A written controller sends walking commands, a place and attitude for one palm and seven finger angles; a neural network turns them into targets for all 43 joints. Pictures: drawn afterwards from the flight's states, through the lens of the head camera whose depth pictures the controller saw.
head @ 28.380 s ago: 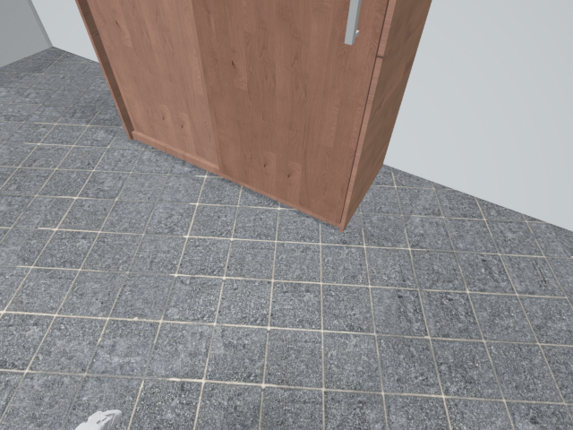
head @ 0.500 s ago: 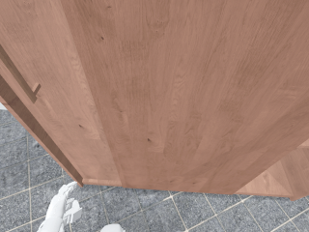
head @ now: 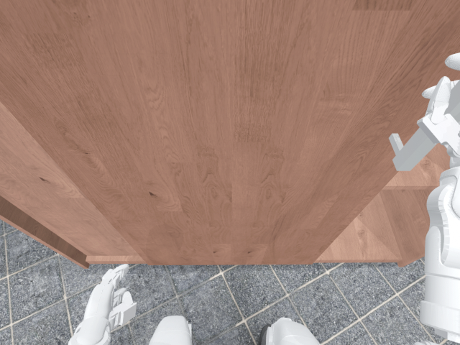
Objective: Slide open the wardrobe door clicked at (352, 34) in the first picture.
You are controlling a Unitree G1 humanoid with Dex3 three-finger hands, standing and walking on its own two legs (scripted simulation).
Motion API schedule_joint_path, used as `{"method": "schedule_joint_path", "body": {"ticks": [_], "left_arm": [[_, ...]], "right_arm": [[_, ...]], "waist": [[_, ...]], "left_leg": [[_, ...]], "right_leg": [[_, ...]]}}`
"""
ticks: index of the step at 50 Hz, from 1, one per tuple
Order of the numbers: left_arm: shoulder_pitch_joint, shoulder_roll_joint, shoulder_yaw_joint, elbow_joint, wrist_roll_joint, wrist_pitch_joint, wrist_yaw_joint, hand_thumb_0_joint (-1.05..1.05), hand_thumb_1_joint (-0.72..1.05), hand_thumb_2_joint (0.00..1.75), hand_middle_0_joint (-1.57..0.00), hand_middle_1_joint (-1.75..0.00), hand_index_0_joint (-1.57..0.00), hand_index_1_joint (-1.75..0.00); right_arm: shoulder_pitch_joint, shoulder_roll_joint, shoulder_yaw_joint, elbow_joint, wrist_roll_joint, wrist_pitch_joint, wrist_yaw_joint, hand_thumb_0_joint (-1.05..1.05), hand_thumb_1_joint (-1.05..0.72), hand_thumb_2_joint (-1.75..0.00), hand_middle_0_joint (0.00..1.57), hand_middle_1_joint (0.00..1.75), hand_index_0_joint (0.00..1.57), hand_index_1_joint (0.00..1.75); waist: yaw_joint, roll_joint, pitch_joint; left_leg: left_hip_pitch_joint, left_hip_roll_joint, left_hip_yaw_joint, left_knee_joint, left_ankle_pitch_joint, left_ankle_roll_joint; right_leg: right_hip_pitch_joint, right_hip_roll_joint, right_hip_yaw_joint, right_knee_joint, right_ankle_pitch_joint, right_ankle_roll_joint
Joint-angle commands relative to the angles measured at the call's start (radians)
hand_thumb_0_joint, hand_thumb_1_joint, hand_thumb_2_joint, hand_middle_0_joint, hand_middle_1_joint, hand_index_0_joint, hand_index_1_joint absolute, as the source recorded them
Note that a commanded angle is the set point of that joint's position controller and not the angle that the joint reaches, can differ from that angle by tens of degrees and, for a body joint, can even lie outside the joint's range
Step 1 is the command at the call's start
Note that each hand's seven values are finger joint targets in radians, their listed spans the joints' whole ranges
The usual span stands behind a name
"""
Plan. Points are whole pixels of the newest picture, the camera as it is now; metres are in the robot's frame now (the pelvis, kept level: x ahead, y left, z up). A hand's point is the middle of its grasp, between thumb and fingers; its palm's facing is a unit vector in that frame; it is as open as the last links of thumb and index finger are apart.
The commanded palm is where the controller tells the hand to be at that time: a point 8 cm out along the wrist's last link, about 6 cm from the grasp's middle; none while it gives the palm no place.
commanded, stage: stop walking and hold the door there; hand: right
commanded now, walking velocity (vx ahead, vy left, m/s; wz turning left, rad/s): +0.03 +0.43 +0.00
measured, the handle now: out of the picture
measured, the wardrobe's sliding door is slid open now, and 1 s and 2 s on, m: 0.38 0.43 0.43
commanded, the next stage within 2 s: loosen the grip on the handle in 1.44 s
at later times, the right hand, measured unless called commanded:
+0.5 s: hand (408, 118) +0.36 -0.19 +0.22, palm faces +0.24 +0.97 -0.06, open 5.6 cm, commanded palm +0.33 -0.22 +0.19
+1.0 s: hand (398, 118) +0.36 -0.18 +0.22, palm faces +0.23 +0.97 -0.10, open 5.6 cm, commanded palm +0.33 -0.22 +0.19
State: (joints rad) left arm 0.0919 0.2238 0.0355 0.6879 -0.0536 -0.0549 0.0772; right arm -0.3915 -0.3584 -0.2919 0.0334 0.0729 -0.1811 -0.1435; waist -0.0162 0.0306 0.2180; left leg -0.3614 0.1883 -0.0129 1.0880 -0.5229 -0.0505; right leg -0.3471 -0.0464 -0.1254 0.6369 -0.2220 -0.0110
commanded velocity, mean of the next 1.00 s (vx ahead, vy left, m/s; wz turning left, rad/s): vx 0.00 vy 0.06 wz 0.00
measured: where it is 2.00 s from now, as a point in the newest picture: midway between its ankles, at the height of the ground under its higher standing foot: outside the picture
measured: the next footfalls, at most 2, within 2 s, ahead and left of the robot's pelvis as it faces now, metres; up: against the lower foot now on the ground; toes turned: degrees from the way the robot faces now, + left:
left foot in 0.28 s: +0.05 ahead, +0.08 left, +0.00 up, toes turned +0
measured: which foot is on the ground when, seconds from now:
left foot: up 0.00-0.26, down 0.28-1.00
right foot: down 0.00-1.00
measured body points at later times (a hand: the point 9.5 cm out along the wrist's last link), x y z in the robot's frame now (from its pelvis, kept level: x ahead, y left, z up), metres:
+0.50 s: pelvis +0.01 -0.02 +0.02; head +0.06 -0.02 +0.47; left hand +0.21 +0.19 -0.07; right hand +0.34 -0.25 +0.22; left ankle +0.01 +0.07 -0.72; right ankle +0.07 -0.12 -0.72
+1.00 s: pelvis +0.04 -0.02 +0.03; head +0.05 +0.00 +0.47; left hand +0.20 +0.21 -0.08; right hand +0.34 -0.23 +0.22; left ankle +0.01 +0.07 -0.72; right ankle +0.07 -0.12 -0.72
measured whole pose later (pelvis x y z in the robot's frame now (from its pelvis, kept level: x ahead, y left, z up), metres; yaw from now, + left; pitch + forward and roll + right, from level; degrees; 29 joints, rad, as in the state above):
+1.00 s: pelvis +0.04 -0.02 +0.03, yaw +1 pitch -1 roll +0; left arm 0.18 0.21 -0.03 0.65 -0.03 0.00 0.08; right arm -0.11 -0.21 -0.12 -0.08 0.09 -0.15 -0.14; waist -0.02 -0.05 0.02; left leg -0.11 -0.03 0.05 0.40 -0.26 0.03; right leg -0.21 -0.05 -0.14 0.42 -0.18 -0.02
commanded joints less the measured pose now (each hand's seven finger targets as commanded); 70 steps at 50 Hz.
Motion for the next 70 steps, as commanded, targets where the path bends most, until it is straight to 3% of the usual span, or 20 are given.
{"method": "schedule_joint_path", "body": {"ticks": [1, 3, 5, 6, 7, 9, 14, 17, 22, 30, 31, 35, 46, 50, 51, 52, 56, 64, 66, 70], "left_arm": [[-0.036, 0.097, 0.002, -0.149, 0.003, -0.069, 0.003, 0.0, 0.9, 0.9, -0.2, -0.3, -0.2, -0.3], [-0.049, 0.086, -0.019, -0.163, 0.017, -0.076, -0.011, 0.0, 0.9, 0.9, -0.2, -0.3, -0.2, -0.3], [-0.042, 0.085, -0.028, -0.171, 0.024, -0.08, -0.018, 0.0, 0.9, 0.9, -0.2, -0.3, -0.2, -0.3], [-0.037, 0.089, -0.027, -0.174, 0.025, -0.08, -0.018, 0.0, 0.9, 0.9, -0.2, -0.3, -0.2, -0.3], [-0.042, 0.086, -0.035, -0.181, 0.03, -0.081, -0.021, 0.0, 0.9, 0.9, -0.2, -0.3, -0.2, -0.3], [-0.041, 0.088, -0.036, -0.185, 0.031, -0.081, -0.027, 0.0, 0.9, 0.9, -0.2, -0.3, -0.2, -0.3], [-0.046, 0.08, -0.042, -0.188, 0.025, -0.079, -0.025, 0.0, 0.9, 0.9, -0.2, -0.3, -0.2, -0.3], [-0.039, 0.077, -0.036, -0.187, 0.018, -0.068, -0.018, 0.0, 0.9, 0.9, -0.2, -0.3, -0.2, -0.3], [-0.046, 0.072, -0.04, -0.196, 0.019, -0.054, -0.001, 0.0, 0.9, 0.9, -0.2, -0.3, -0.2, -0.3], [-0.04, 0.08, -0.034, -0.203, 0.018, -0.034, 0.011, 0.0, 0.9, 0.9, -0.2, -0.3, -0.2, -0.3], [-0.041, 0.085, -0.032, -0.199, 0.016, -0.032, 0.016, 0.0, 0.9, 0.9, -0.2, -0.3, -0.2, -0.3], [-0.031, 0.086, -0.031, -0.2, 0.018, -0.021, 0.013, 0.0, 0.9, 0.9, -0.2, -0.3, -0.2, -0.3], [-0.03, 0.091, -0.028, -0.196, 0.022, -0.007, 0.016, 0.0, 0.9, 0.9, -0.2, -0.3, -0.2, -0.3], [-0.03, 0.082, -0.033, -0.202, 0.027, 0.001, 0.013, 0.0, 0.9, 0.9, -0.2, -0.3, -0.2, -0.3], [-0.033, 0.088, -0.03, -0.197, 0.023, -0.002, 0.016, 0.0, 0.9, 0.9, -0.2, -0.3, -0.2, -0.3], [-0.033, 0.081, -0.036, -0.202, 0.026, 0.001, 0.015, 0.0, 0.9, 0.9, -0.2, -0.3, -0.2, -0.3], [-0.035, 0.085, -0.034, -0.198, 0.027, 0.006, 0.016, 0.0, 0.9, 0.9, -0.2, -0.3, -0.2, -0.3], [-0.041, 0.077, -0.039, -0.21, 0.031, 0.009, 0.014, 0.0, 0.9, 0.9, -0.2, -0.3, -0.2, -0.3], [-0.044, 0.082, -0.035, -0.205, 0.029, 0.009, 0.017, 0.0, 0.9, 0.9, -0.2, -0.3, -0.2, -0.3], [-0.042, 0.076, -0.036, -0.206, 0.031, 0.012, 0.015, 0.0, 0.9, 0.9, -0.2, -0.3, -0.2, -0.3]], "right_arm": [[-0.326, -0.007, 0.186, -0.372, -0.021, -0.036, 0.037, 0.0, -0.9, -0.9, 0.45, 1.4, 0.45, 1.4], [-0.342, 0.052, 0.247, -0.373, -0.018, -0.013, 0.049, 0.0, -0.9, -0.9, 0.45, 1.4, 0.45, 1.4], [-0.341, 0.032, 0.237, -0.349, -0.016, 0.003, 0.048, 0.0, -0.9, -0.9, 0.45, 1.4, 0.45, 1.4], [-0.332, 0.018, 0.226, -0.349, -0.013, 0.009, 0.048, 0.0, -0.9, -0.9, 0.45, 1.4, 0.45, 1.4], [-0.335, 0.028, 0.239, -0.349, -0.01, 0.009, 0.048, 0.0, -0.9, -0.9, 0.45, 1.4, 0.45, 1.4], [-0.311, 0.053, 0.259, -0.339, -0.012, 0.014, 0.051, 0.0, -0.9, -0.9, 0.45, 1.4, 0.45, 1.4], [-0.266, 0.058, 0.267, -0.341, -0.019, 0.015, 0.055, 0.0, -0.9, -0.9, 0.45, 1.4, 0.45, 1.4], [-0.215, 0.046, 0.239, -0.295, -0.012, 0.02, 0.049, 0.0, -0.9, -0.9, 0.45, 1.4, 0.45, 1.4], [-0.162, 0.031, 0.221, -0.301, -0.005, 0.011, 0.034, 0.0, -0.9, -0.9, 0.45, 1.4, 0.45, 1.4], [-0.057, 0.017, 0.2, -0.272, -0.001, 0.006, 0.025, 0.0, -0.9, -0.9, 0.45, 1.4, 0.45, 1.4], [-0.036, 0.01, 0.197, -0.273, -0.001, 0.008, 0.022, 0.0, -0.9, -0.9, 0.45, 1.4, 0.45, 1.4], [0.008, 0.013, 0.187, -0.245, 0.0, 0.005, 0.024, 0.0, -0.9, -0.9, 0.45, 1.4, 0.45, 1.4], [0.077, 0.02, 0.199, -0.268, -0.006, 0.005, 0.031, 0.0, -0.9, -0.9, 0.45, 1.4, 0.45, 1.4], [0.08, 0.053, 0.228, -0.272, -0.011, 0.003, 0.036, 0.0, -0.9, -0.9, 0.45, 1.4, 0.45, 1.4], [0.077, 0.031, 0.212, -0.281, -0.009, 0.005, 0.033, 0.0, -0.9, -0.9, 0.45, 1.4, 0.45, 1.4], [0.078, 0.056, 0.232, -0.274, -0.011, 0.005, 0.035, 0.0, -0.9, -0.9, 0.45, 1.4, 0.45, 1.4], [0.09, 0.049, 0.228, -0.268, -0.011, 0.007, 0.035, 0.0, -0.9, -0.9, 0.45, 1.4, 0.45, 1.4], [0.068, 0.086, 0.27, -0.288, -0.017, 0.001, 0.039, 0.0, -0.9, -0.9, 0.45, 1.4, 0.45, 1.4], [0.07, 0.05, 0.239, -0.293, -0.017, 0.003, 0.034, 0.0, -0.9, -0.9, 0.45, 1.4, 0.45, 1.4], [0.062, 0.063, 0.244, -0.279, -0.017, -0.001, 0.039, 0.0, -0.9, -0.9, 0.45, 1.4, 0.45, 1.4]], "waist": [[0.048, -0.125, -0.417], [0.045, -0.231, -0.428], [0.037, -0.228, -0.425], [0.034, -0.189, -0.421], [0.031, -0.179, -0.435], [0.028, -0.178, -0.434], [0.027, -0.123, -0.451], [0.027, -0.044, -0.437], [0.024, -0.089, -0.447], [0.025, -0.043, -0.406], [0.027, -0.067, -0.393], [0.025, -0.018, -0.375], [0.024, -0.017, -0.366], [0.022, -0.009, -0.378], [0.025, -0.02, -0.373], [0.024, -0.009, -0.368], [0.025, -0.03, -0.349], [0.021, -0.037, -0.372], [0.021, -0.04, -0.371], [0.02, -0.026, -0.386]], "left_leg": [[-0.083, -0.097, 0.017, -0.021, 0.072, 0.03], [-0.013, -0.116, 0.03, -0.158, 0.087, 0.039], [0.027, -0.134, 0.034, -0.269, 0.084, 0.046], [0.031, -0.147, 0.036, -0.318, 0.092, 0.046], [0.056, -0.151, 0.03, -0.385, 0.079, 0.05], [0.091, -0.17, 0.038, -0.488, 0.119, 0.054], [0.176, -0.153, 0.02, -0.695, 0.333, 0.054], [0.161, -0.124, -0.018, -0.686, 0.363, 0.06], [0.15, -0.098, -0.043, -0.698, 0.387, 0.065], [0.169, -0.067, -0.088, -0.75, 0.437, 0.075], [0.169, -0.063, -0.09, -0.754, 0.458, 0.077], [0.176, -0.051, -0.106, -0.774, 0.467, 0.081], [0.165, -0.064, -0.086, -0.77, 0.514, 0.071], [0.174, -0.068, -0.081, -0.765, 0.548, 0.069], [0.167, -0.07, -0.078, -0.765, 0.539, 0.069], [0.166, -0.074, -0.071, -0.765, 0.529, 0.067], [0.151, -0.075, -0.071, -0.777, 0.489, 0.068], [0.161, -0.086, -0.057, -0.768, 0.474, 0.066], [0.161, -0.082, -0.055, -0.772, 0.472, 0.066], [0.171, -0.081, -0.056, -0.772, 0.496, 0.066]], "right_leg": [[0.318, -0.262, 0.276, -0.319, 0.094, -0.146], [0.282, -0.259, 0.255, -0.369, -0.054, -0.12], [0.273, -0.29, 0.291, -0.402, -0.141, -0.121], [0.3, -0.3, 0.287, -0.394, -0.111, -0.122], [0.304, -0.312, 0.313, -0.385, -0.081, -0.125], [0.33, -0.311, 0.295, -0.36, 0.002, -0.112], [0.343, -0.254, 0.24, -0.252, 0.186, -0.061], [0.295, -0.209, 0.197, -0.243, 0.107, -0.037], [0.301, -0.188, 0.186, -0.245, 0.105, -0.036], [0.274, -0.143, 0.156, -0.233, 0.113, -0.027], [0.28, -0.139, 0.153, -0.234, 0.13, -0.028], [0.261, -0.121, 0.144, -0.228, 0.122, -0.024], [0.313, -0.127, 0.138, -0.244, 0.189, -0.034], [0.322, -0.128, 0.132, -0.241, 0.231, -0.036], [0.33, -0.131, 0.133, -0.247, 0.226, -0.036], [0.323, -0.131, 0.138, -0.251, 0.227, -0.037], [0.317, -0.131, 0.138, -0.267, 0.18, -0.035], [0.324, -0.138, 0.148, -0.278, 0.205, -0.036], [0.328, -0.139, 0.148, -0.279, 0.191, -0.036], [0.332, -0.136, 0.142, -0.271, 0.221, -0.034]]}}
